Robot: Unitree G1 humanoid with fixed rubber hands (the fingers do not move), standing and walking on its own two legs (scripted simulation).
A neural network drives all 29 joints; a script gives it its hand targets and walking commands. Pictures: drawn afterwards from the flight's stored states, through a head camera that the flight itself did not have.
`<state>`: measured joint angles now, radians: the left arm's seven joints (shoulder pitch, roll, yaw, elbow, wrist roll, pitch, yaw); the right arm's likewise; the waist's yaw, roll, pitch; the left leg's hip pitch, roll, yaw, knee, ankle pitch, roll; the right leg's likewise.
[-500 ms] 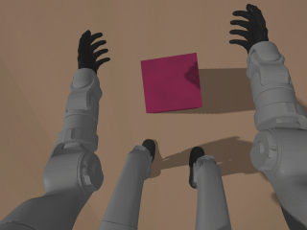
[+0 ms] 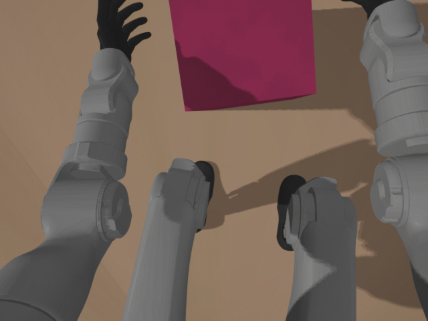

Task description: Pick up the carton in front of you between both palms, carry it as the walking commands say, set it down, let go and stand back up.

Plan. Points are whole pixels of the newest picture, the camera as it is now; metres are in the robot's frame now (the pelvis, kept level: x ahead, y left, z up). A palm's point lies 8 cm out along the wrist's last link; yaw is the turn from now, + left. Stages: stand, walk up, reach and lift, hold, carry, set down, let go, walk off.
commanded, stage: reach and lift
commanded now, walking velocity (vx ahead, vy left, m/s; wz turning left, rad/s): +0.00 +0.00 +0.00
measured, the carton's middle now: (244, 53) +0.52 +0.03 -0.31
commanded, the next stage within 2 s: none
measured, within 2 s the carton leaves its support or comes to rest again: leaves its support in 1.00 s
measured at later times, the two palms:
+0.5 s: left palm (144, 52) +0.50 +0.20 -0.24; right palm (349, 19) +0.56 -0.15 -0.25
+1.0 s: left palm (155, 46) +0.51 +0.18 -0.23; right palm (331, 20) +0.56 -0.12 -0.24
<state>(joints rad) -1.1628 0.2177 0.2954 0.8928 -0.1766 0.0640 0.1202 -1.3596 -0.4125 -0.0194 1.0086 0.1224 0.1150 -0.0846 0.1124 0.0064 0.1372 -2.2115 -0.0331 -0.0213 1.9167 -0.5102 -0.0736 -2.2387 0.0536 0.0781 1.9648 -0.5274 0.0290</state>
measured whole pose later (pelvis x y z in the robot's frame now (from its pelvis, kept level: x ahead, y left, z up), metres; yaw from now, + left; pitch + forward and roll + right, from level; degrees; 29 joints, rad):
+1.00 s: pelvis +0.00 +0.00 -0.06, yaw +0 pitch +39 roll +4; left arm -1.37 0.16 0.34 1.06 -0.10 0.10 0.15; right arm -1.53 -0.34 -0.02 1.24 0.06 0.11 -0.11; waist 0.11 0.02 0.30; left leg -2.28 -0.05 -0.03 2.15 -0.55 -0.08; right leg -2.30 0.05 0.07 2.21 -0.58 0.03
